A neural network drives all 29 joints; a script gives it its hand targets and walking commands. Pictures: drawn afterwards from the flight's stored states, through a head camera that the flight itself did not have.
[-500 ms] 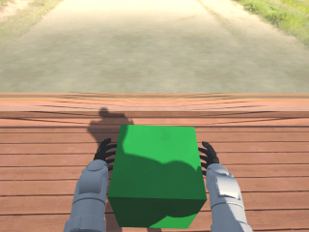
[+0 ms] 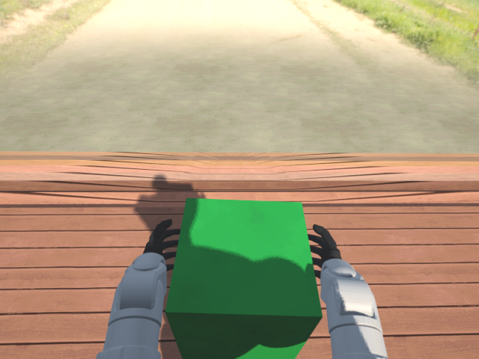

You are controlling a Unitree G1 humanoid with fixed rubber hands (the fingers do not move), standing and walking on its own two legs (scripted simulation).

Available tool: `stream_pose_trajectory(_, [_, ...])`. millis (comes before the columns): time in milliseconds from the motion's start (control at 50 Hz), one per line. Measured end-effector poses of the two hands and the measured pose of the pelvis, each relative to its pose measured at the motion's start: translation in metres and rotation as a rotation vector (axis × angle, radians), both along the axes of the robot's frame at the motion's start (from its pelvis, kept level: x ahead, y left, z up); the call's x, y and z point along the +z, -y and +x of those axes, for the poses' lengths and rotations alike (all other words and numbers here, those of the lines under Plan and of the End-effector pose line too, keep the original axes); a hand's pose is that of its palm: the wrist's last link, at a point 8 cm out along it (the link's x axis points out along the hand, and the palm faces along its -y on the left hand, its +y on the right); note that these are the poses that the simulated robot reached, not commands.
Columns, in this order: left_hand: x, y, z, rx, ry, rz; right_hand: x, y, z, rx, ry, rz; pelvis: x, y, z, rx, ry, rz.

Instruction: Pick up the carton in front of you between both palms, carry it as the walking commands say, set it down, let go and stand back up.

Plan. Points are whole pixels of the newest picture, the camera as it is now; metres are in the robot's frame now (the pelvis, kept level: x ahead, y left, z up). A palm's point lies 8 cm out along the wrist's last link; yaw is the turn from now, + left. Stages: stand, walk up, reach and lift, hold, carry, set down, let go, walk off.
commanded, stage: hold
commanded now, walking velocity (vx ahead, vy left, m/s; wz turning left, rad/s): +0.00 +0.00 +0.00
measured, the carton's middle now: (240, 283) +0.29 +0.00 -0.03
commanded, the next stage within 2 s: carry in 0.86 s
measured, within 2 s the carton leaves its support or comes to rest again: neither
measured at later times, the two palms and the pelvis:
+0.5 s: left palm (151, 261) +0.28 +0.15 +0.05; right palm (332, 266) +0.28 -0.15 +0.05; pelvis -0.01 +0.00 +0.00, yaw +0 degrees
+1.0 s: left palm (152, 251) +0.29 +0.15 +0.05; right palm (330, 255) +0.29 -0.15 +0.05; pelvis +0.01 +0.00 -0.01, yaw +0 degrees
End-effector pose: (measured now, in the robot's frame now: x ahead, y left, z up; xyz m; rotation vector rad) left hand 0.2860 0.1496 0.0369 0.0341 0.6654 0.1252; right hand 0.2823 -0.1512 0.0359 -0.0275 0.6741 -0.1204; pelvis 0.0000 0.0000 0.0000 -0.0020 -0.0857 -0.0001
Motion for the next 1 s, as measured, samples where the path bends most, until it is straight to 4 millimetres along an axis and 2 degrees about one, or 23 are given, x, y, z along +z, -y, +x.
stream_pose_trajectory(140, [0.014, -0.002, -0.005, 0.010, 0.029, -0.007, 0.014, -0.002, -0.003, 0.002, 0.028, 0.005, 0.001, 0.000, -0.002, -0.001, 0.021, 0.001])
stream_pose_trajectory(520, [0.013, -0.001, -0.008, 0.019, 0.013, -0.019, 0.013, -0.001, -0.006, -0.007, 0.013, 0.018, -0.001, 0.001, -0.013, -0.001, 0.037, 0.001])
stream_pose_trajectory(860, [0.013, -0.001, -0.005, 0.010, 0.009, -0.005, 0.013, -0.001, -0.002, 0.003, 0.010, 0.005, 0.000, 0.001, -0.006, 0.000, 0.024, 0.001])
stream_pose_trajectory(1000, [0.018, -0.002, 0.007, 0.024, 0.043, -0.013, 0.018, -0.002, 0.012, 0.000, 0.044, 0.014, -0.006, 0.002, 0.009, 0.005, -0.077, 0.001])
